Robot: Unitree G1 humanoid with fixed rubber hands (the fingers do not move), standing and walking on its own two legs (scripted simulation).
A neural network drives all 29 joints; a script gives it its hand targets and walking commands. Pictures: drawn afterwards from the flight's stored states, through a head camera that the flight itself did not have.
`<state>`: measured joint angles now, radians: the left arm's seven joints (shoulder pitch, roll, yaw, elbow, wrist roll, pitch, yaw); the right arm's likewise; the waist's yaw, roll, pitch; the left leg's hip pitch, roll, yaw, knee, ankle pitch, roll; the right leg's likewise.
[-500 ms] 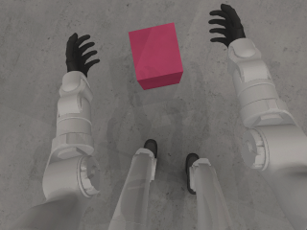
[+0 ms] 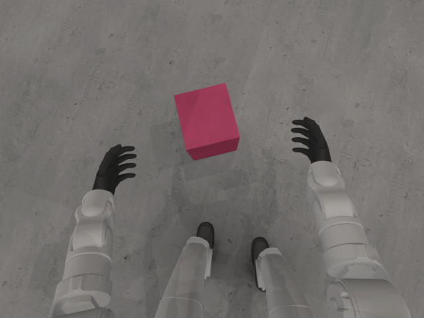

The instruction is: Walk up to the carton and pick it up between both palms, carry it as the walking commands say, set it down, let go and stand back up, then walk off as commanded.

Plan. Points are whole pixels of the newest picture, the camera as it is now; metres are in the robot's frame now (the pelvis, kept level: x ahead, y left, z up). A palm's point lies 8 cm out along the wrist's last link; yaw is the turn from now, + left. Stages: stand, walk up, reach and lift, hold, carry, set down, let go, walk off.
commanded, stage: let go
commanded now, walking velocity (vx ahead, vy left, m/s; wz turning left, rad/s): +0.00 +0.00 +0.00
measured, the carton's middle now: (208, 125) +0.58 +0.10 -0.60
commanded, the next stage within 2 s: stand in 1.00 s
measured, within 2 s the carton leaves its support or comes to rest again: neither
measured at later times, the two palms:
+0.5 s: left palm (96, 257) +0.20 +0.22 -0.02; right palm (405, 241) +0.24 -0.24 -0.02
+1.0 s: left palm (93, 256) +0.20 +0.22 -0.01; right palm (420, 258) +0.22 -0.25 -0.02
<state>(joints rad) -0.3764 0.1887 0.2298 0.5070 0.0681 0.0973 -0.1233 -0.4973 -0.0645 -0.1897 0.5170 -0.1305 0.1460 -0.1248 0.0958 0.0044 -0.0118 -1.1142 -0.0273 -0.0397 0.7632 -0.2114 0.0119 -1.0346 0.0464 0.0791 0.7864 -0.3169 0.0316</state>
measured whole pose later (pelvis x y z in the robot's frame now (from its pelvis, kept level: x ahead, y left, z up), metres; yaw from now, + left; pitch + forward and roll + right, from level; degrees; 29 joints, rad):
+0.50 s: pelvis +0.05 -0.02 +0.05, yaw +2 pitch +5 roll +1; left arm 0.23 0.21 0.03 0.41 0.00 0.03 -0.07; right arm 0.18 -0.18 -0.08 0.47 -0.03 0.02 0.02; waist 0.04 0.00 0.04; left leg -0.31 -0.03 -0.06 0.44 -0.21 -0.01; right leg -0.23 0.02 0.06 0.46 -0.31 -0.01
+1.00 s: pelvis +0.05 -0.03 +0.05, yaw +3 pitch -4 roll +1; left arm 0.21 0.22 0.04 0.39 0.01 0.24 -0.02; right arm 0.23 -0.21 -0.03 0.49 0.00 0.11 0.03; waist 0.01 -0.03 0.04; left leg -0.17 -0.04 -0.08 0.49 -0.25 -0.01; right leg -0.08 0.02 0.04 0.50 -0.36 -0.02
